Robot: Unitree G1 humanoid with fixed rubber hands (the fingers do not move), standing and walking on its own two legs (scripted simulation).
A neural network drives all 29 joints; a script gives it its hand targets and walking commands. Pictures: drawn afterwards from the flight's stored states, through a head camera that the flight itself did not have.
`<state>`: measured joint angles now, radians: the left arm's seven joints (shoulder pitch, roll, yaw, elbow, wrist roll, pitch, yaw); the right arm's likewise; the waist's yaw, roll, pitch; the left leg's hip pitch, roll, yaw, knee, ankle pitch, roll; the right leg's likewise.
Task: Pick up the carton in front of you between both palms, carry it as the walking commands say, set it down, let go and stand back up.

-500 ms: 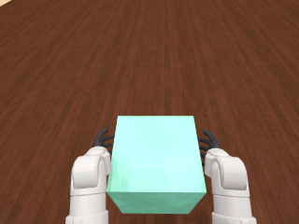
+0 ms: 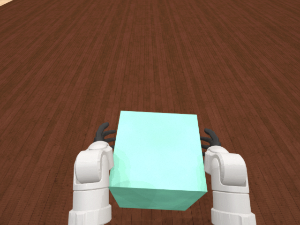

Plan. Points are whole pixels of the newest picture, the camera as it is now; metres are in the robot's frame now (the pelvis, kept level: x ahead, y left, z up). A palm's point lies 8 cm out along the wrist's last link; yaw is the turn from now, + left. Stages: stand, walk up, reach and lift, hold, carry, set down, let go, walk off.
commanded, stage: carry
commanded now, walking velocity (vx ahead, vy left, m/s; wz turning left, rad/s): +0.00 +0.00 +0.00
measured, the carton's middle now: (155, 164) +0.31 +0.00 -0.01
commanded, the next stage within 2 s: hold in 1.86 s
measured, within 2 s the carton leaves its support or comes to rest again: neither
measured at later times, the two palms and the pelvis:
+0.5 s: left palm (100, 164) +0.25 +0.13 +0.10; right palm (222, 168) +0.24 -0.15 +0.09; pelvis -0.04 -0.01 +0.00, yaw +0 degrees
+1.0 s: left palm (104, 184) +0.23 +0.13 +0.05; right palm (223, 189) +0.22 -0.16 +0.05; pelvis -0.07 -0.01 +0.00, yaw -1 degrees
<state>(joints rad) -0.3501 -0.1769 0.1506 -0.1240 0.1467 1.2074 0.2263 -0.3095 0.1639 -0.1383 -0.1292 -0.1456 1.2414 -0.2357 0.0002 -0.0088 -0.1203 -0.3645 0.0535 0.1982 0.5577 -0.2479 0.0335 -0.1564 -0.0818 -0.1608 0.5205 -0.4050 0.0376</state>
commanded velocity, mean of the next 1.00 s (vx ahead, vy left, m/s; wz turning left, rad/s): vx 0.00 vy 0.00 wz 0.00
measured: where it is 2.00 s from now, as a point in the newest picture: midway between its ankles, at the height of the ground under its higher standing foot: outside the picture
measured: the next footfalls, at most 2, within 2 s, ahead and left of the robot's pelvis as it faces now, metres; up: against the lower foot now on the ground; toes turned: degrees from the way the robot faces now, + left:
none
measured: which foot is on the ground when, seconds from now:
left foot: down 0.00-1.00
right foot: down 0.00-1.00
